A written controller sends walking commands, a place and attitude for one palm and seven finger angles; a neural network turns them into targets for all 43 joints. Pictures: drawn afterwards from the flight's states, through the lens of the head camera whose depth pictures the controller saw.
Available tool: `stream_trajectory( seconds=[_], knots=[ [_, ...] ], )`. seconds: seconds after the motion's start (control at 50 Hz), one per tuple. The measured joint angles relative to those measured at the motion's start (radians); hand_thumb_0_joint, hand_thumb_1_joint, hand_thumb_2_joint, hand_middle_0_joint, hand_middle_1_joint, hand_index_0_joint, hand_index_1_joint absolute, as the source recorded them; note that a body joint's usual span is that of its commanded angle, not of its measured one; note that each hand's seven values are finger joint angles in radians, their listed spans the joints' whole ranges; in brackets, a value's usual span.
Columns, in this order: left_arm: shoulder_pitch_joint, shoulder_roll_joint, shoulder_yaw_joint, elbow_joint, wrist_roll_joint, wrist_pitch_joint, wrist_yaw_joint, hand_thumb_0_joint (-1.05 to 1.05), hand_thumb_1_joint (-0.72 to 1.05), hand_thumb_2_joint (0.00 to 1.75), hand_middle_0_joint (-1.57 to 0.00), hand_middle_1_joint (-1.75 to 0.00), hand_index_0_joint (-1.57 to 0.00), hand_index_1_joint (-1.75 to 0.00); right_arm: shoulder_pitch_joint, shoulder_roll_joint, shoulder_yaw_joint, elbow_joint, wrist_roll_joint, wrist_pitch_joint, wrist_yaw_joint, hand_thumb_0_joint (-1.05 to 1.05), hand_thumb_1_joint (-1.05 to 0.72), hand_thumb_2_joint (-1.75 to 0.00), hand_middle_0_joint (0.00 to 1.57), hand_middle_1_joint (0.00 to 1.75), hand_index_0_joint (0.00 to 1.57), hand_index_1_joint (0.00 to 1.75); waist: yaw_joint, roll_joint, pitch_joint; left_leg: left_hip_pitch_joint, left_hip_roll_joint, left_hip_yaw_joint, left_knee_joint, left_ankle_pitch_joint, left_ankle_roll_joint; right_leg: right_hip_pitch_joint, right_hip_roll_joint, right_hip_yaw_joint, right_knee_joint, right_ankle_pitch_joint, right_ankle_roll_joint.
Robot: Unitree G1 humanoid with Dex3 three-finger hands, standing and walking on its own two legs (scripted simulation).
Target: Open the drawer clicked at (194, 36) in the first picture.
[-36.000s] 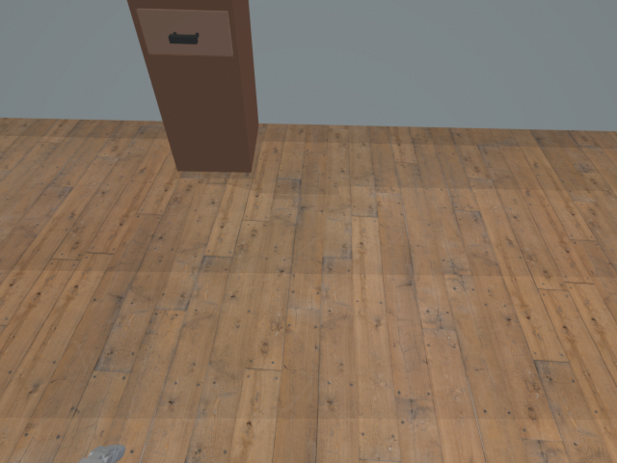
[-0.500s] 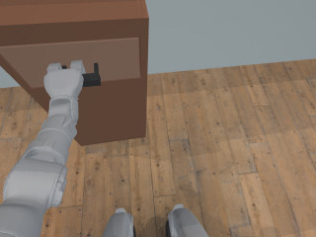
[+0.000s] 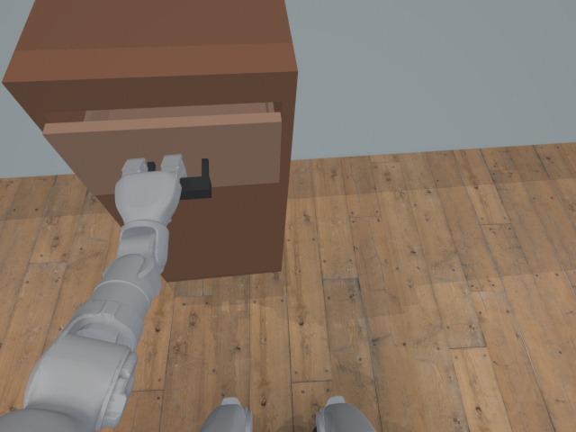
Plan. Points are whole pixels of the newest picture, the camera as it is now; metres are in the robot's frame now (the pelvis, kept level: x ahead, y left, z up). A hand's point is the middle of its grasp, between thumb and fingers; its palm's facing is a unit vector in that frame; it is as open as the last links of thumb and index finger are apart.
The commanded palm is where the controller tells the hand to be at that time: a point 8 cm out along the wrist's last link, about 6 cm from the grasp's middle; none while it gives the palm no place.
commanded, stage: pull the drawer open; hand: left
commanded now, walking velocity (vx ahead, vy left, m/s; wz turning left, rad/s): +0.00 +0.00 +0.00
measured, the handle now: (177, 177) +0.50 +0.17 -0.02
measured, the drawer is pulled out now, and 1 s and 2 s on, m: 0.04 0.12 0.24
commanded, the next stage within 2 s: none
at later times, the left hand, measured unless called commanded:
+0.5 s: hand (161, 212) +0.45 +0.19 -0.04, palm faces -0.05 -0.02 -1.00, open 5.8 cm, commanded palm +0.42 +0.17 +0.01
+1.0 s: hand (159, 260) +0.36 +0.19 -0.04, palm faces -0.03 -0.07 -1.00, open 5.7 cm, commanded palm +0.35 +0.17 +0.01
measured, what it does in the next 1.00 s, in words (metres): stands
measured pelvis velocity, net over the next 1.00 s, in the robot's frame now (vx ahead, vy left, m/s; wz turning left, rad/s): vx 0.01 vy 0.00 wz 0.00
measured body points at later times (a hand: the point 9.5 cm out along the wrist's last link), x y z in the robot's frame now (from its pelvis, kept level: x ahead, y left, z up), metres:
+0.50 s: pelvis -0.04 -0.01 -0.01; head +0.09 +0.00 +0.42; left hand +0.44 +0.19 +0.01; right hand -0.04 -0.27 -0.14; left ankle -0.02 +0.10 -0.66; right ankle -0.02 -0.13 -0.66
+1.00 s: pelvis +0.01 +0.00 +0.02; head +0.09 +0.00 +0.46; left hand +0.36 +0.19 +0.01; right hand +0.11 -0.26 -0.12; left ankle -0.02 +0.10 -0.66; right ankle -0.02 -0.13 -0.66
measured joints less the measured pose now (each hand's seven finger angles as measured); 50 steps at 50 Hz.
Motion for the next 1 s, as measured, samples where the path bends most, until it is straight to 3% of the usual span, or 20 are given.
stream_trajectory(
  seconds=[0.24,0.56,0.76,1.0],
  knots=[
    [-0.110,0.027,-0.008,0.099,-0.013,0.034,0.001,-0.01,0.71,0.81,-0.41,-1.33,-0.36,-1.35,-0.027,-0.003,0.006,-0.006,0.000,-0.004,-0.003,0.00,-0.91,-0.90,0.20,0.30,0.20,0.30,-0.022,0.003,0.019,-0.064,-0.001,-0.008,0.041,0.021,-0.006,-0.064,-0.001,-0.009,0.047,0.015,-0.006],
    [-0.129,0.076,0.017,0.110,-0.030,0.015,-0.026,-0.01,0.71,0.80,-0.41,-1.35,-0.35,-1.35,0.055,-0.012,0.010,0.030,0.008,-0.021,-0.013,0.00,-0.91,-0.90,0.20,0.30,0.20,0.30,-0.044,0.009,0.024,-0.100,0.006,-0.002,0.056,0.036,-0.010,-0.108,0.006,-0.003,0.068,0.030,-0.011],
    [0.083,0.020,-0.008,-0.070,-0.068,0.031,-0.034,0.00,0.72,0.76,-0.37,-1.35,-0.34,-1.35,0.052,-0.004,-0.004,0.006,0.024,-0.002,-0.003,0.00,-0.91,-0.90,0.20,0.30,0.20,0.30,0.001,0.012,0.009,0.014,0.014,0.025,-0.023,0.032,-0.006,-0.006,0.014,0.025,-0.006,0.035,-0.007],
    [0.368,-0.079,-0.095,-0.312,-0.027,0.071,0.032,0.00,0.72,0.80,-0.36,-1.36,-0.37,-1.35,-0.066,0.003,-0.008,-0.053,0.026,0.018,0.006,0.00,-0.91,-0.90,0.20,0.30,0.20,0.30,0.064,-0.003,-0.006,0.141,0.002,0.011,-0.080,0.015,-0.005,0.132,0.002,0.013,-0.069,0.014,-0.006]
  ],
)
